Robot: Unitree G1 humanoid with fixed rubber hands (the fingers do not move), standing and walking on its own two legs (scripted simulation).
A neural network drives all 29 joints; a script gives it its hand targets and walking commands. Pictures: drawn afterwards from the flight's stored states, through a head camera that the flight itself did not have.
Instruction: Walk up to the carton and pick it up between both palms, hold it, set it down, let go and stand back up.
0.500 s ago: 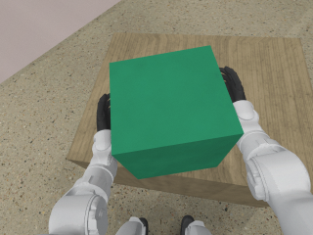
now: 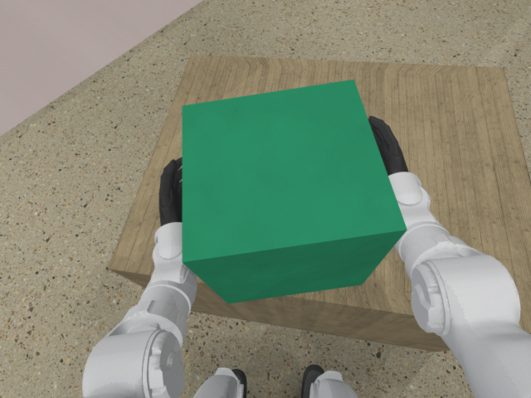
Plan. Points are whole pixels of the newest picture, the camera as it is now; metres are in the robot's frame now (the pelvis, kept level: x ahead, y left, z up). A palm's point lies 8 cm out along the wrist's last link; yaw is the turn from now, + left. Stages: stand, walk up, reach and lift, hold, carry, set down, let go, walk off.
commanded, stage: reach and lift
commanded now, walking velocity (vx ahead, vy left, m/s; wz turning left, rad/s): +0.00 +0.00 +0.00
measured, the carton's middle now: (282, 206) +0.41 +0.02 -0.03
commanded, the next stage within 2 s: none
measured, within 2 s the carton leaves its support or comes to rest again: leaves its support in 1.88 s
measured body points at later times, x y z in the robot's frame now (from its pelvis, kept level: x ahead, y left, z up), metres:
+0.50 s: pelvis +0.02 +0.01 +0.03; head +0.17 -0.02 +0.45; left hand +0.39 +0.19 +0.00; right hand +0.48 -0.14 +0.01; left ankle +0.01 +0.17 -0.69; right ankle +0.05 -0.07 -0.69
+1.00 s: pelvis +0.02 +0.01 +0.02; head +0.17 -0.01 +0.45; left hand +0.38 +0.20 +0.00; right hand +0.48 -0.14 +0.01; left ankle +0.01 +0.17 -0.69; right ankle +0.05 -0.07 -0.69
